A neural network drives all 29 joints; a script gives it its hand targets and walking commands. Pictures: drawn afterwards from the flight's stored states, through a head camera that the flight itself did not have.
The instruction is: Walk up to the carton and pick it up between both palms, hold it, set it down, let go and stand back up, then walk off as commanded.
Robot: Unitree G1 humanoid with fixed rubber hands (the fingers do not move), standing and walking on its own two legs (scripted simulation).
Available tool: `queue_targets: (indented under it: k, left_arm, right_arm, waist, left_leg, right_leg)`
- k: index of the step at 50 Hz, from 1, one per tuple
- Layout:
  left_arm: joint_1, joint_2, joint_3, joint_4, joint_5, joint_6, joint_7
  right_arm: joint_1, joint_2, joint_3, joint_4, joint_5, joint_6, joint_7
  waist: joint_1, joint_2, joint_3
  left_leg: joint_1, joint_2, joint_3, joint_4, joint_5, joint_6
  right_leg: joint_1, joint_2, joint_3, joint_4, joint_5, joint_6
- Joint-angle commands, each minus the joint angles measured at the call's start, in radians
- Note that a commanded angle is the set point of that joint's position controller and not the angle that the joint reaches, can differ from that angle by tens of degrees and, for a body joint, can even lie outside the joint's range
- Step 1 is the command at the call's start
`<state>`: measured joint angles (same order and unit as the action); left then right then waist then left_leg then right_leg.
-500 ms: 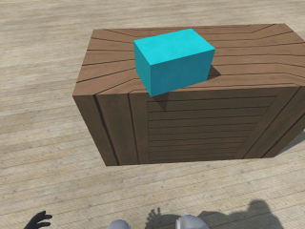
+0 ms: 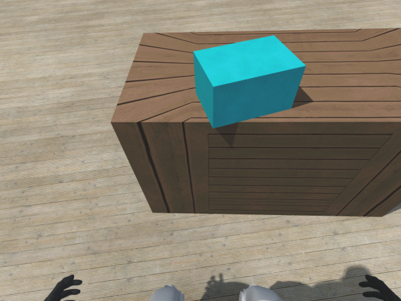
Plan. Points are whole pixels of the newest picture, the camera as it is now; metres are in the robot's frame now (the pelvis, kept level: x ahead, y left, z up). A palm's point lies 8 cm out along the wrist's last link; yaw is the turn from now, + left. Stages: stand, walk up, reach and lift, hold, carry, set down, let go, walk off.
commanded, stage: walk up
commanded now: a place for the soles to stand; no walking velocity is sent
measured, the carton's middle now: (244, 81) +0.70 -0.12 +0.02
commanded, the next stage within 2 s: none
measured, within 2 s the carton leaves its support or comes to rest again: neither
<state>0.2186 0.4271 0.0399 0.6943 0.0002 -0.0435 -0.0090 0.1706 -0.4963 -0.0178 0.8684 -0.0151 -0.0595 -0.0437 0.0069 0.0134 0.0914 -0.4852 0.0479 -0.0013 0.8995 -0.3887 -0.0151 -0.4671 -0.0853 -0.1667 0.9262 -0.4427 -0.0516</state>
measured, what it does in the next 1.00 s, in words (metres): walks ahead: right foot, then left foot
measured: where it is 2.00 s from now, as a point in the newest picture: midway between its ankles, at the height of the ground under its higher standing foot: (239, 284)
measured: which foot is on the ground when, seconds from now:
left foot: down 0.00-0.48, up 0.50-0.76, down 0.78-1.00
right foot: down 0.00-0.26, up 0.28-0.46, down 0.48-0.78, up 0.80-1.00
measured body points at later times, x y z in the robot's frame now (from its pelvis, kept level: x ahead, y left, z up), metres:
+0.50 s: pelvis +0.02 -0.04 -0.01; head +0.03 -0.04 +0.44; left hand +0.13 +0.31 -0.07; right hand +0.08 -0.41 -0.09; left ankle +0.04 +0.14 -0.68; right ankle +0.06 -0.16 -0.69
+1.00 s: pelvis +0.13 -0.10 +0.00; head +0.13 -0.09 +0.45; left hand +0.22 +0.25 -0.09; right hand +0.21 -0.46 -0.08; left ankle +0.16 +0.07 -0.69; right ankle +0.19 -0.22 -0.67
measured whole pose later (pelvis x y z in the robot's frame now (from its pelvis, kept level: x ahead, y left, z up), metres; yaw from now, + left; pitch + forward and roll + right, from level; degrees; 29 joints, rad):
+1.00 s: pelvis +0.13 -0.10 +0.00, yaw +0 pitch -4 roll +3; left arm 0.30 0.49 0.07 0.73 0.00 -0.03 -0.05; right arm 0.30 -0.49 -0.07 0.87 -0.02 -0.11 -0.01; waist 0.02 -0.07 0.07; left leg -0.38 0.07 0.06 0.89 -0.44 0.03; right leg -0.54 -0.09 0.00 1.10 -0.51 -0.03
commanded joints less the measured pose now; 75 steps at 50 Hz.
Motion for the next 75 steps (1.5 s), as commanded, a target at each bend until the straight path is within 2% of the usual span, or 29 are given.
queue_targets:
  k: [1, 5, 8, 12, 14, 15, 18, 22, 24, 25, 26, 27, 31, 37, 39, 40, 41, 43, 50, 52, 53, 54, 56, 62, 67, 69, 70, 71, 75]
  left_arm:
    - [-0.03, 0.187, 0.058, 0.033, -0.011, 0.001, 0.018]
    - [0.026, 0.301, 0.092, 0.07, 0.026, -0.037, 0.017]
    - [-0.062, 0.279, 0.077, 0.054, 0.012, -0.027, 0.012]
    - [-0.09, 0.222, 0.064, 0.042, 0.0, -0.01, 0.005]
    - [-0.083, 0.261, 0.095, -0.037, 0.049, 0.014, -0.038]
    - [-0.19, 0.246, 0.084, -0.063, 0.052, 0.022, -0.042]
    - [-0.09, 0.256, 0.086, -0.022, 0.041, 0.017, -0.051]
    - [0.058, 0.293, 0.12, 0.017, 0.028, 0.009, -0.074]
    - [0.361, 0.286, 0.139, 0.13, 0.031, -0.005, -0.057]
    - [0.496, 0.345, 0.159, 0.154, 0.045, -0.011, -0.033]
    - [0.343, 0.451, 0.154, 0.069, 0.051, -0.023, -0.015]
    - [0.157, 0.418, 0.149, 0.022, 0.038, -0.022, -0.018]
    - [0.173, 0.313, 0.132, 0.015, 0.037, -0.034, -0.013]
    - [0.044, 0.289, 0.101, -0.051, 0.031, -0.026, -0.033]
    - [0.071, 0.186, 0.067, -0.054, 0.037, -0.022, -0.037]
    - [0.114, 0.091, 0.052, -0.058, 0.021, -0.025, -0.037]
    - [0.043, 0.241, 0.074, -0.079, 0.028, -0.02, -0.019]
    - [0.057, 0.289, 0.085, -0.032, 0.028, -0.014, -0.017]
    - [0.145, 0.265, 0.111, 0.033, 0.033, -0.007, -0.057]
    - [0.439, 0.282, 0.149, 0.138, 0.036, -0.023, -0.032]
    - [0.455, 0.388, 0.158, 0.111, 0.052, -0.033, -0.011]
    - [0.276, 0.438, 0.154, 0.044, 0.041, -0.044, -0.01]
    - [0.212, 0.392, 0.142, 0.036, 0.023, -0.054, 0.003]
    - [0.235, 0.301, 0.109, 0.042, 0.016, -0.058, 0.025]
    - [0.097, 0.253, 0.063, -0.006, 0.012, -0.026, 0.011]
    - [0.125, 0.15, 0.031, -0.014, -0.002, -0.031, 0.015]
    - [0.115, 0.188, 0.05, -0.027, -0.005, -0.018, 0.025]
    - [0.109, 0.254, 0.06, -0.015, 0.007, -0.005, 0.036]
    - [0.21, 0.233, 0.069, 0.066, 0.014, -0.017, 0.016]
  right_arm:
    - [0.02, -0.254, -0.077, -0.029, 0.009, -0.014, 0.009]
    - [-0.047, -0.137, -0.036, -0.043, 0.014, 0.006, 0.014]
    - [0.031, -0.17, -0.047, -0.01, 0.01, -0.012, 0.021]
    - [0.042, -0.206, -0.061, -0.016, 0.004, -0.02, 0.019]
    - [0.215, -0.4, -0.145, 0.014, 0.004, -0.032, 0.017]
    - [0.184, -0.424, -0.149, 0.007, -0.007, -0.039, 0.0]
    - [0.135, -0.346, -0.133, -0.033, -0.009, -0.047, -0.009]
    - [0.017, -0.353, -0.149, -0.085, -0.019, -0.044, 0.008]
    - [-0.07, -0.278, -0.133, -0.11, -0.03, -0.018, 0.014]
    - [-0.029, -0.141, -0.096, -0.105, -0.036, -0.003, 0.019]
    - [-0.023, -0.078, -0.059, -0.145, 0.004, -0.02, 0.013]
    - [-0.091, -0.211, -0.096, -0.124, -0.002, -0.022, 0.004]
    - [0.081, -0.221, -0.096, -0.042, 0.004, -0.045, 0.039]
    - [0.166, -0.187, -0.123, -0.011, 0.004, -0.065, 0.048]
    - [0.407, -0.257, -0.156, 0.035, -0.011, -0.082, 0.021]
    - [0.386, -0.336, -0.163, 0.008, -0.02, -0.081, 0.01]
    - [0.313, -0.374, -0.161, -0.012, 0.017, -0.069, 0.003]
    - [0.164, -0.329, -0.139, -0.035, 0.028, -0.066, 0.001]
    - [0.018, -0.333, -0.135, -0.081, -0.006, -0.062, 0.025]
    - [-0.031, -0.225, -0.113, -0.096, -0.028, -0.034, 0.028]
    - [-0.025, -0.069, -0.061, -0.125, 0.008, -0.036, 0.032]
    - [-0.032, -0.136, -0.062, -0.115, 0.0, -0.036, 0.024]
    - [-0.003, -0.236, -0.086, -0.072, 0.005, -0.039, 0.032]
    - [-0.021, -0.127, -0.075, -0.086, 0.007, -0.037, 0.035]
    - [0.099, -0.151, -0.091, -0.005, 0.011, -0.046, 0.03]
    - [0.19, -0.272, -0.128, 0.006, -0.016, -0.049, 0.011]
    - [0.161, -0.344, -0.135, -0.02, 0.014, -0.038, 0.014]
    - [0.064, -0.324, -0.128, -0.036, 0.015, -0.031, 0.018]
    - [-0.093, -0.249, -0.092, -0.073, 0.011, -0.019, 0.02]
  waist:
    - [0.001, 0.086, -0.152]
    - [0.042, -0.151, -0.141]
    - [-0.021, -0.067, -0.146]
    - [-0.019, 0.04, -0.174]
    - [-0.086, 0.196, -0.15]
    - [-0.094, 0.178, 0.002]
    - [-0.048, 0.03, 0.034]
    - [0.032, 0.212, -0.046]
    - [0.191, 0.043, -0.124]
    - [0.245, -0.305, -0.079]
    - [0.165, -0.467, -0.007]
    - [0.093, -0.189, 0.098]
    - [0.036, -0.154, -0.022]
    - [-0.061, -0.118, -0.055]
    - [-0.178, 0.104, -0.149]
    - [-0.136, 0.329, -0.138]
    - [-0.134, 0.104, -0.138]
    - [-0.039, -0.04, 0.064]
    - [0.039, 0.147, 0.058]
    - [0.18, -0.016, -0.082]
    - [0.2, -0.499, -0.04]
    - [0.124, -0.307, 0.029]
    - [0.074, -0.032, 0.018]
    - [0.048, -0.125, -0.07]
    - [-0.041, -0.137, -0.087]
    - [-0.077, 0.187, -0.169]
    - [-0.083, 0.224, -0.127]
    - [-0.051, 0.083, -0.089]
    - [0.038, 0.197, -0.046]
  left_leg:
    - [0.088, 0.2, -0.433, -0.334, 0.049, 0.242]
    - [-0.138, 0.001, 0.009, -0.024, -0.038, 0.064]
    - [0.036, 0.013, 0.006, -0.122, 0.053, 0.078]
    - [0.143, 0.094, -0.243, -0.261, 0.245, 0.142]
    - [0.288, 0.279, -0.684, -0.545, -0.758, 0.309]
    - [0.24, 0.331, -0.792, -0.656, -0.778, 0.358]
    - [0.211, 0.299, -0.627, -0.608, -0.549, 0.308]
    - [-0.031, 0.28, -0.445, -0.507, -0.54, 0.265]
    - [-0.378, 0.122, -0.185, -0.104, -0.489, 0.142]
    - [-0.532, -0.061, 0.087, 0.383, -0.369, 0.087]
    - [-0.639, -0.128, -0.037, 0.481, -0.303, 0.073]
    - [-0.608, -0.046, -0.158, 0.436, -0.165, 0.069]
    - [-0.345, 0.066, -0.011, 0.191, -0.06, 0.058]
    - [0.248, -0.007, 0.114, -0.139, 0.155, 0.081]
    - [0.569, -0.01, -0.061, -0.298, -0.088, 0.103]
    - [0.605, 0.255, -0.561, -0.467, -0.246, 0.193]
    - [0.474, 0.384, -0.904, -0.633, -0.343, 0.31]
    - [0.29, 0.387, -0.673, -0.573, -0.302, 0.352]
    - [-0.088, 0.284, -0.32, -0.477, -0.447, 0.252]
    - [-0.37, 0.12, -0.05, 0.035, -0.378, 0.136]
    - [-0.519, -0.07, 0.113, 0.478, -0.242, 0.055]
    - [-0.556, -0.099, -0.04, 0.517, -0.216, 0.043]
    - [-0.502, 0.035, -0.053, 0.439, -0.041, 0.053]
    - [-0.218, 0.069, 0.038, 0.125, -0.07, 0.04]
    - [0.256, -0.044, 0.128, -0.196, 0.136, 0.071]
    - [0.444, 0.16, -0.29, -0.345, 0.151, 0.157]
    - [0.35, 0.405, -0.664, -0.529, 0.008, 0.345]
    - [0.274, 0.39, -0.653, -0.525, -0.119, 0.366]
    - [0.003, 0.276, -0.282, -0.385, 0.004, 0.278]
  right_leg:
    - [0.017, 0.008, 0.126, -0.101, -0.158, 0.028]
    - [0.257, -0.284, 0.467, -0.524, -0.109, -0.096]
    - [0.148, -0.245, 0.307, -0.381, 0.164, -0.112]
    - [0.048, -0.055, 0.141, -0.207, 0.015, 0.009]
    - [-0.293, 0.024, 0.174, 0.154, -0.262, 0.0]
    - [-0.447, -0.004, 0.224, 0.263, -0.192, 0.007]
    - [-0.412, -0.044, 0.228, 0.268, -0.047, 0.034]
    - [-0.065, -0.036, 0.214, 0.099, -0.191, 0.026]
    - [0.505, 0.036, 0.187, -0.208, -0.157, 0.01]
    - [0.559, -0.024, 0.338, -0.425, -0.355, 0.028]
    - [0.37, -0.295, 1.018, -0.77, -0.486, -0.08]
    - [0.25, -0.354, 1.118, -0.863, -0.69, -0.144]
    - [0.323, -0.219, 0.596, -0.585, -0.173, -0.184]
    - [-0.063, -0.174, 0.311, -0.392, 0.075, -0.182]
    - [-0.22, -0.033, 0.182, 0.161, 0.28, -0.098]
    - [-0.442, 0.093, 0.184, 0.444, -0.067, -0.024]
    - [-0.469, 0.091, 0.283, 0.479, -0.103, 0.008]
    - [-0.487, -0.024, 0.276, 0.435, -0.093, 0.021]
    - [-0.035, -0.023, 0.163, -0.006, -0.078, 0.007]
    - [0.478, 0.066, 0.164, -0.193, -0.076, 0.027]
    - [0.391, -0.172, 0.685, -0.627, -0.525, -0.001]
    - [0.279, -0.334, 1.172, -0.862, -0.605, -0.121]
    - [0.362, -0.311, 0.936, -0.649, -0.205, -0.163]
    - [0.264, -0.238, 0.488, -0.426, 0.675, -0.209]
    - [-0.027, -0.089, 0.252, -0.184, 0.524, -0.138]
    - [-0.205, -0.005, 0.194, 0.196, 0.301, -0.035]
    - [-0.312, 0.098, 0.162, 0.329, -0.131, 0.011]
    - [-0.306, 0.049, 0.222, 0.312, -0.204, 0.01]
    - [-0.037, 0.0, 0.184, 0.052, -0.058, 0.024]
